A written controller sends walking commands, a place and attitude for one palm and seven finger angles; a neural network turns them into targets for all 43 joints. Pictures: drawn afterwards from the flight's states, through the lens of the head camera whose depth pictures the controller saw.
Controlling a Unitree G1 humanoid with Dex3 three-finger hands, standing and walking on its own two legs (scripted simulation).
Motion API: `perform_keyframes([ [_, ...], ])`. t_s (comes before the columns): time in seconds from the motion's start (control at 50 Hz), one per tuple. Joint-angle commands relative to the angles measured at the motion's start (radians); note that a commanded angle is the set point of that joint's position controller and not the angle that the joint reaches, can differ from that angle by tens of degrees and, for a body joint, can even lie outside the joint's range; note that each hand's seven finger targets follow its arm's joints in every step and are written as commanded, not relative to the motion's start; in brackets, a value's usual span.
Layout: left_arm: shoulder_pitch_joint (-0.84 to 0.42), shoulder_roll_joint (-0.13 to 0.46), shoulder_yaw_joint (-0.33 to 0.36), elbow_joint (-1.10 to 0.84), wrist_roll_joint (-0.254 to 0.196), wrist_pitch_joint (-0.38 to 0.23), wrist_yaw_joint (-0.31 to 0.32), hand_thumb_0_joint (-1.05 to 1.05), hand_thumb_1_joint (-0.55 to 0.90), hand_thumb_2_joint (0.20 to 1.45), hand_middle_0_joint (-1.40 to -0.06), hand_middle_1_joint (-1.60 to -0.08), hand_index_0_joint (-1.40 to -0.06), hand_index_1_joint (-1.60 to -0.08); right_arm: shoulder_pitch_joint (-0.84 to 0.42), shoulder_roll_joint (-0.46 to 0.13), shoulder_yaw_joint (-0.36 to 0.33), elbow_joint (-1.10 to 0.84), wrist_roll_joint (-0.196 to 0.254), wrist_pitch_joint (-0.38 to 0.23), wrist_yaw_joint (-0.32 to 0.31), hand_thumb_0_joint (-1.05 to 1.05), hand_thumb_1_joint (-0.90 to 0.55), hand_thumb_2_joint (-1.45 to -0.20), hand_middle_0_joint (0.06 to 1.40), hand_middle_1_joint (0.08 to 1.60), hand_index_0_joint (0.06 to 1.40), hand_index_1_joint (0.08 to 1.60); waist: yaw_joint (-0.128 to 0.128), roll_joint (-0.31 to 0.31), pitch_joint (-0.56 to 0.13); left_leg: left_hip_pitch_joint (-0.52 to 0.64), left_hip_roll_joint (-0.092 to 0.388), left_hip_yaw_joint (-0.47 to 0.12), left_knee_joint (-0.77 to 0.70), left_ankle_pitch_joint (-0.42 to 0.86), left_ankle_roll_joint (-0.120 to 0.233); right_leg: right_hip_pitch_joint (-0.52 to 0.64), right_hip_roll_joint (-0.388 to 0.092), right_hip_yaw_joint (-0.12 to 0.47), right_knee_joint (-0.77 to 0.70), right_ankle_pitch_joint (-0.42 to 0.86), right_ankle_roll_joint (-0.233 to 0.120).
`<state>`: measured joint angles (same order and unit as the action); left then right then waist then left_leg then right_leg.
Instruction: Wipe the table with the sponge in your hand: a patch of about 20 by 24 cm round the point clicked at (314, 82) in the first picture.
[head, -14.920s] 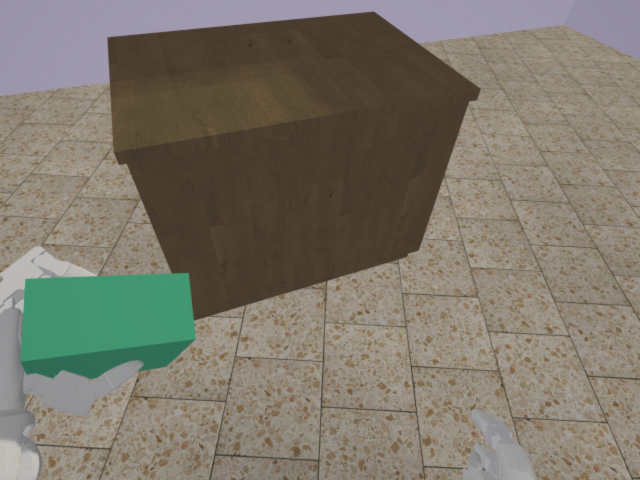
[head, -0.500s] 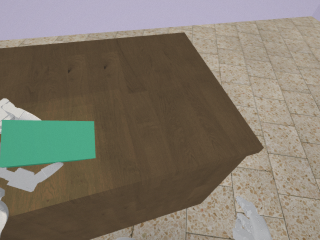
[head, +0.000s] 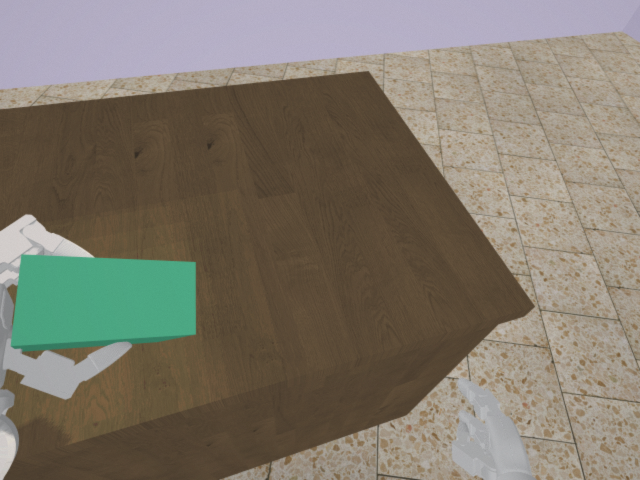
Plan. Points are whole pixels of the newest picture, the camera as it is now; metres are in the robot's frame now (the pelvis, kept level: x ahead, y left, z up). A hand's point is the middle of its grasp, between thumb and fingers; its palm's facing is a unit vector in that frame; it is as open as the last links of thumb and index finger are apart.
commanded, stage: look again from close up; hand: left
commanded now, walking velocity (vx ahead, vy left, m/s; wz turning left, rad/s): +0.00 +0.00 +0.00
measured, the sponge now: (129, 307) +0.24 +0.21 +0.14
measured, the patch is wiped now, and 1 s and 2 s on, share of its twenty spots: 0.00 0.00 0.00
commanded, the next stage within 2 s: shuffle to correct the standing spot in 0.18 s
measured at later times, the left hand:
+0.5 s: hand (95, 311) +0.22 +0.23 +0.16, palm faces +0.36 -0.84 -0.41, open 10.1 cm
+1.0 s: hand (169, 318) +0.23 +0.17 +0.15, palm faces +0.29 -0.86 -0.42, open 10.1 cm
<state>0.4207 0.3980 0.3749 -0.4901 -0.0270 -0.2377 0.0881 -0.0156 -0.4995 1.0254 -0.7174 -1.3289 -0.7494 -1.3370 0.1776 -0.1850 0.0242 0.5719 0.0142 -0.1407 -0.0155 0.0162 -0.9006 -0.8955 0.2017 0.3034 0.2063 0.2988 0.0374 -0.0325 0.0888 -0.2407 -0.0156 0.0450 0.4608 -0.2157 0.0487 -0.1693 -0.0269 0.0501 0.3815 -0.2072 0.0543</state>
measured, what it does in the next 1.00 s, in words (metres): shifts its weight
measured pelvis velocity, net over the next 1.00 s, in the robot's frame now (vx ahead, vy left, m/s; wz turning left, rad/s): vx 0.00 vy -0.07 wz -0.01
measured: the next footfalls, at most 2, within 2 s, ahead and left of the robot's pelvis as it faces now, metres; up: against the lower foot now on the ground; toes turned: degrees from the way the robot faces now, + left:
none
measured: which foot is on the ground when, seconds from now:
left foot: down 0.00-1.00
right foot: down 0.00-1.00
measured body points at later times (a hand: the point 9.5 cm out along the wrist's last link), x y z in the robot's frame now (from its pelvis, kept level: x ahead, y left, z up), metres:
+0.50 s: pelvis +0.00 -0.02 +0.00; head +0.03 -0.01 +0.45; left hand +0.19 +0.27 +0.18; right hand +0.18 -0.25 -0.07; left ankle +0.02 +0.08 -0.74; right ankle +0.00 -0.16 -0.74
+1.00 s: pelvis +0.00 -0.07 -0.01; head +0.04 -0.06 +0.44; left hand +0.20 +0.21 +0.17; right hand +0.17 -0.31 -0.08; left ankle +0.02 +0.08 -0.74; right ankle +0.00 -0.16 -0.74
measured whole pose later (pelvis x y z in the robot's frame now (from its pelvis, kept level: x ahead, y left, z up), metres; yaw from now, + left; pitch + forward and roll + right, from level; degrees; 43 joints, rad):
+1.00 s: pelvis +0.00 -0.07 -0.01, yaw -1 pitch +1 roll -1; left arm 0.47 0.40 0.37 -0.52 -0.08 -0.15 0.07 -0.01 -0.50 1.03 -0.72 -1.32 -0.75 -1.33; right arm 0.20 -0.22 -0.03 0.55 0.02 -0.08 -0.03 0.02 -0.90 -0.90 0.20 0.30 0.20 0.30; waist 0.00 0.00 0.08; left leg -0.30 0.09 0.01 0.54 -0.25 -0.05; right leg -0.24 0.08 0.02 0.48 -0.25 -0.05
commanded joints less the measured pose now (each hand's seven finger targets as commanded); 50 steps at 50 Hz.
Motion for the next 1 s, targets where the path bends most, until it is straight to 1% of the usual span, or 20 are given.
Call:
perform_keyframes([
  [0.0,-0.073,0.13,0.074,-0.168,-0.013,-0.042,0.012,0.0,0.1,1.3,-1.2,-1.6,-1.2,-1.6,-0.059,-0.143,-0.063,-0.153,0.003,-0.047,-0.014,0.0,-0.9,-0.9,0.2,0.3,0.2,0.3,-0.015,0.1,-0.194,0.101,0.105,-0.074,-0.109,0.143,-0.04,0.023,-0.014,-0.027,-0.022,0.194,-0.063],
  [0.04,-0.079,0.125,0.066,-0.175,-0.012,-0.04,0.013,0.0,0.1,1.3,-1.2,-1.6,-1.2,-1.6,-0.062,-0.143,-0.063,-0.156,0.005,-0.045,-0.015,0.0,-0.9,-0.9,0.2,0.3,0.2,0.3,-0.014,0.07,-0.193,0.091,0.102,-0.076,-0.107,0.111,-0.036,0.029,-0.02,-0.018,-0.027,0.184,-0.064],
  [0.06,-0.084,0.155,0.095,-0.191,-0.007,-0.037,0.022,0.0,0.1,1.3,-1.2,-1.6,-1.2,-1.6,-0.089,-0.139,-0.056,-0.156,0.007,-0.043,-0.019,0.0,-0.9,-0.9,0.2,0.3,0.2,0.3,-0.01,0.065,-0.196,0.101,0.096,-0.074,-0.109,0.11,-0.038,0.025,-0.017,-0.02,-0.031,0.181,-0.063],
  [0.08,-0.07,0.119,0.064,-0.174,-0.014,-0.04,0.017,0.0,0.1,1.3,-1.2,-1.6,-1.2,-1.6,-0.073,-0.144,-0.057,-0.151,0.0,-0.039,-0.019,0.0,-0.9,-0.9,0.2,0.3,0.2,0.3,-0.012,0.061,-0.198,0.083,0.091,-0.073,-0.11,0.095,-0.032,0.033,-0.014,-0.027,-0.04,0.174,-0.063],
  [0.16,-0.066,0.175,0.114,-0.235,-0.008,-0.04,0.029,0.0,0.1,1.3,-1.2,-1.6,-1.2,-1.6,-0.091,-0.14,-0.058,-0.159,0.007,-0.041,-0.022,0.0,-0.9,-0.9,0.2,0.3,0.2,0.3,-0.01,0.119,-0.203,0.095,0.089,-0.071,-0.103,0.11,-0.036,0.036,-0.022,-0.013,-0.029,0.185,-0.069],
  [0.18,-0.047,0.136,0.082,-0.213,-0.015,-0.044,0.023,0.0,0.1,1.3,-1.2,-1.6,-1.2,-1.6,-0.074,-0.141,-0.057,-0.156,0.0,-0.036,-0.022,0.0,-0.9,-0.9,0.2,0.3,0.2,0.3,-0.01,0.112,-0.203,0.082,0.087,-0.068,-0.104,0.098,-0.03,0.042,-0.018,-0.022,-0.038,0.181,-0.067],
  [0.26,-0.02,0.171,0.125,-0.205,-0.015,-0.038,0.031,0.0,0.1,1.3,-1.2,-1.6,-1.2,-1.6,-0.081,-0.14,-0.062,-0.157,0.008,-0.036,-0.025,0.0,-0.9,-0.9,0.2,0.3,0.2,0.3,-0.011,0.118,-0.203,0.1,0.089,-0.068,-0.096,0.123,-0.035,0.032,-0.024,-0.01,-0.036,0.194,-0.071],
  [0.28,-0.015,0.129,0.088,-0.172,-0.024,-0.037,0.023,0.0,0.1,1.3,-1.2,-1.6,-1.2,-1.6,-0.065,-0.14,-0.059,-0.152,0.002,-0.031,-0.023,0.0,-0.9,-0.9,0.2,0.3,0.2,0.3,-0.014,0.095,-0.196,0.089,0.09,-0.071,-0.105,0.11,-0.034,0.026,-0.013,-0.021,-0.046,0.178,-0.067],
  [0.34,-0.043,0.146,0.104,-0.155,-0.027,-0.033,0.019,0.0,0.1,1.3,-1.2,-1.6,-1.2,-1.6,-0.058,-0.142,-0.072,-0.159,0.008,-0.028,-0.024,0.0,-0.9,-0.9,0.2,0.3,0.2,0.3,-0.017,0.066,-0.177,0.102,0.117,-0.081,-0.113,0.115,-0.036,0.002,-0.009,-0.018,-0.039,0.167,-0.061],
  [0.38,-0.059,0.119,0.077,-0.135,-0.03,-0.028,0.014,0.0,0.1,1.3,-1.2,-1.6,-1.2,-1.6,-0.063,-0.142,-0.068,-0.154,0.007,-0.021,-0.023,0.0,-0.9,-0.9,0.2,0.3,0.2,0.3,-0.02,0.092,-0.173,0.102,0.12,-0.078,-0.136,0.104,-0.04,-0.014,0.01,-0.041,-0.035,0.132,-0.053],
  [0.46,-0.091,0.146,0.089,-0.175,-0.025,-0.021,0.018,0.0,0.1,1.3,-1.2,-1.6,-1.2,-1.6,-0.084,-0.135,-0.07,-0.171,0.014,-0.024,-0.017,0.0,-0.9,-0.9,0.2,0.3,0.2,0.3,-0.017,0.125,-0.174,0.117,0.143,-0.079,-0.138,0.077,-0.037,-0.033,0.009,-0.036,-0.018,0.106,-0.052],
  [0.48,-0.088,0.109,0.053,-0.168,-0.03,-0.021,0.011,0.0,0.1,1.3,-1.2,-1.6,-1.2,-1.6,-0.068,-0.138,-0.07,-0.168,0.008,-0.022,-0.014,0.0,-0.9,-0.9,0.2,0.3,0.2,0.3,-0.019,0.122,-0.173,0.098,0.143,-0.083,-0.141,0.052,-0.033,-0.027,0.017,-0.043,-0.024,0.096,-0.051],
  [0.56,-0.074,0.174,0.114,-0.222,-0.027,-0.018,0.02,0.0,0.1,1.3,-1.2,-1.6,-1.2,-1.6,-0.08,-0.132,-0.075,-0.182,0.013,-0.025,-0.009,0.0,-0.9,-0.9,0.2,0.3,0.2,0.3,-0.014,0.116,-0.191,0.106,0.146,-0.08,-0.111,0.066,-0.032,-0.026,0.01,-0.031,-0.017,0.11,-0.056],
  [0.58,-0.07,0.136,0.079,-0.21,-0.034,-0.018,0.013,0.0,0.1,1.3,-1.2,-1.6,-1.2,-1.6,-0.07,-0.132,-0.073,-0.181,0.007,-0.02,-0.008,0.0,-0.9,-0.9,0.2,0.3,0.2,0.3,-0.017,0.11,-0.181,0.083,0.142,-0.076,-0.107,0.048,-0.03,-0.024,0.015,-0.034,-0.029,0.105,-0.055],
  [0.66,-0.035,0.186,0.138,-0.228,-0.04,-0.013,0.016,0.0,0.1,1.3,-1.2,-1.6,-1.2,-1.6,-0.073,-0.13,-0.082,-0.187,0.01,-0.018,-0.008,0.0,-0.9,-0.9,0.2,0.3,0.2,0.3,-0.019,0.13,-0.186,0.098,0.143,-0.068,-0.072,0.062,-0.031,-0.05,0.007,-0.007,-0.024,0.121,-0.067],
  [0.68,-0.036,0.147,0.102,-0.217,-0.046,-0.013,0.009,0.0,0.1,1.3,-1.2,-1.6,-1.2,-1.6,-0.063,-0.13,-0.079,-0.182,0.005,-0.013,-0.008,0.0,-0.9,-0.9,0.2,0.3,0.2,0.3,-0.022,0.112,-0.186,0.082,0.142,-0.066,-0.067,0.042,-0.029,-0.047,0.012,-0.014,-0.03,0.11,-0.064],
  [0.7,-0.038,0.171,0.124,-0.226,-0.049,-0.012,0.008,0.0,0.1,1.3,-1.2,-1.6,-1.2,-1.6,-0.061,-0.134,-0.089,-0.191,0.006,-0.015,-0.012,0.0,-0.9,-0.9,0.2,0.3,0.2,0.3,-0.021,0.114,-0.186,0.083,0.145,-0.065,-0.054,0.043,-0.028,-0.052,0.004,0.004,-0.027,0.118,-0.068],
  [0.9,-0.017,0.175,0.121,-0.235,-0.067,0.024,0.002,0.0,0.1,1.3,-1.2,-1.6,-1.2,-1.6,-0.051,-0.139,-0.1,-0.186,0.008,0.0,-0.022,0.0,-0.9,-0.9,0.2,0.3,0.2,0.3,-0.029,0.029,-0.198,0.098,0.12,-0.033,0.061,0.061,-0.031,-0.105,-0.033,0.053,-0.024,0.15,-0.094],
  [0.96,-0.013,0.202,0.142,-0.28,-0.066,0.025,0.011,0.0,0.1,1.3,-1.2,-1.6,-1.2,-1.6,-0.069,-0.137,-0.097,-0.182,0.012,0.001,-0.023,0.0,-0.9,-0.9,0.2,0.3,0.2,0.3,-0.03,0.077,-0.212,0.125,0.126,-0.038,0.065,0.128,-0.027,-0.109,-0.038,0.053,-0.001,0.194,-0.1],
  [0.98,-0.011,0.176,0.119,-0.273,-0.067,0.021,0.01,0.0,0.1,1.3,-1.2,-1.6,-1.2,-1.6,-0.057,-0.137,-0.094,-0.177,0.005,0.004,-0.023,0.0,-0.9,-0.9,0.2,0.3,0.2,0.3,-0.033,0.079,-0.208,0.109,0.133,-0.042,0.058,0.134,-0.024,-0.101,-0.028,0.03,0.007,0.177,-0.092],
])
